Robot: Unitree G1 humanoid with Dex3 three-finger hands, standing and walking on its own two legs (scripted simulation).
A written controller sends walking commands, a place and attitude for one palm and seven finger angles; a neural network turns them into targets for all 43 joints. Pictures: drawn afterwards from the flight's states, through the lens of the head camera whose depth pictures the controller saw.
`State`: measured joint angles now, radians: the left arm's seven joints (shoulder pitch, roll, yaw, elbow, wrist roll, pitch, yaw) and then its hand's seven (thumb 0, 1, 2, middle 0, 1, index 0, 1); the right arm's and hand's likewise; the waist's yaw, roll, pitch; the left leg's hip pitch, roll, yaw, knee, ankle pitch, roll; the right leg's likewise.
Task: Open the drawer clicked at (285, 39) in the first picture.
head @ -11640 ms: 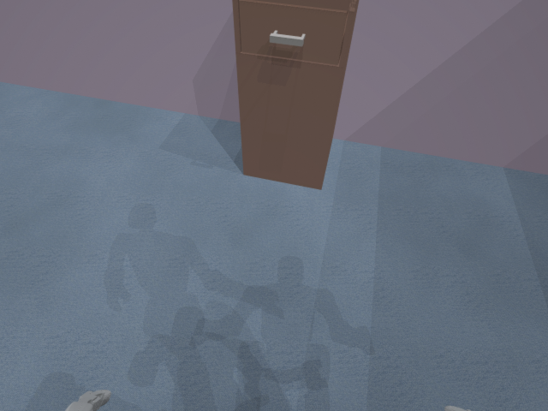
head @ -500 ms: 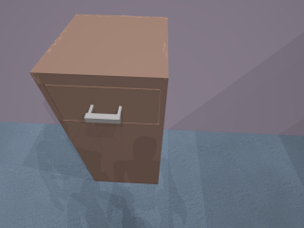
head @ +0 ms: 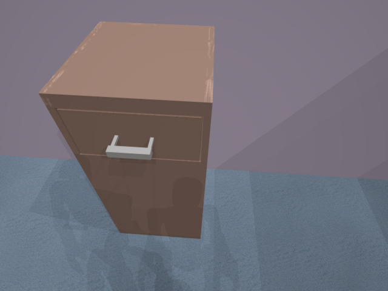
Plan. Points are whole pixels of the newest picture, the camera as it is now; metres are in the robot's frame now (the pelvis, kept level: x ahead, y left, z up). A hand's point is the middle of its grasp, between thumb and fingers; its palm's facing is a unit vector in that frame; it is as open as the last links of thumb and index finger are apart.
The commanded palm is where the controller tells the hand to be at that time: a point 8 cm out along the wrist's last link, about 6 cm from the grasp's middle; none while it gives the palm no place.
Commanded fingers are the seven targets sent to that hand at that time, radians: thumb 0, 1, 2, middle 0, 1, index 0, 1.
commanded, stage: look again from close up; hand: left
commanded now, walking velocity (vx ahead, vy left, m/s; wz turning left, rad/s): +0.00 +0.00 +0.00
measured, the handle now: (131, 146) +0.47 +0.21 -0.02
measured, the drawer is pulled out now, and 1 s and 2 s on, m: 0.00 0.00 0.00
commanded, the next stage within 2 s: raise the hand with hooked fingers in 0.60 s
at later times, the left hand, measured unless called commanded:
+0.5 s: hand out of the picture -0.05 +0.15 -0.17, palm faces +0.05 -0.98 -0.17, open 7.4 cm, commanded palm none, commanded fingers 0.00 0.90 0.90 -0.20 -0.30 -0.20 -0.30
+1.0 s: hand (110, 262) +0.18 +0.18 -0.03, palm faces -0.02 -0.47 -0.88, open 7.9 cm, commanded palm +0.11 +0.21 -0.03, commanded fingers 0.00 0.53 0.74 -0.23 -0.54 -0.23 -0.54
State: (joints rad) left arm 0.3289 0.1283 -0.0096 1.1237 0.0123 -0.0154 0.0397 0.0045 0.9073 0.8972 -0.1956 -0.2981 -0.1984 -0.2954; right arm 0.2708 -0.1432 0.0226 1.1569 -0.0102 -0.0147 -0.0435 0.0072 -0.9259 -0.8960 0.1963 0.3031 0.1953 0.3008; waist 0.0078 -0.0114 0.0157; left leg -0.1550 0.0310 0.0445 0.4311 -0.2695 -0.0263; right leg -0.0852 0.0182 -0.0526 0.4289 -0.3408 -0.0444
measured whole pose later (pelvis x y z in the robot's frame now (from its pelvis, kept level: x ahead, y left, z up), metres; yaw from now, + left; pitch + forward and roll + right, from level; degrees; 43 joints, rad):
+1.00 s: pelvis -0.05 +0.01 -0.02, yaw -1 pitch +7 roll +2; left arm 0.30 0.23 -0.17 0.08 0.69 0.05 0.36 0.04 0.78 0.83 -0.20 -0.40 -0.20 -0.40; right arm 0.15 -0.29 -0.05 0.67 -0.02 -0.16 -0.03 0.02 -0.92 -0.90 0.20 0.30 0.19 0.30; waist 0.00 0.09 -0.11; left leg -0.49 0.00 0.08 0.67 -0.30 0.00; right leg -0.46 -0.03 -0.02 0.76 -0.41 -0.03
